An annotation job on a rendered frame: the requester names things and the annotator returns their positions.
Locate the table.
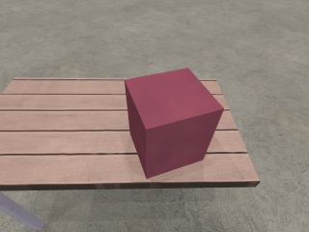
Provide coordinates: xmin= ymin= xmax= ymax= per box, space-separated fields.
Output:
xmin=0 ymin=77 xmax=261 ymax=231

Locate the carton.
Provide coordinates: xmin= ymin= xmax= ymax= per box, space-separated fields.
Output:
xmin=125 ymin=68 xmax=224 ymax=179

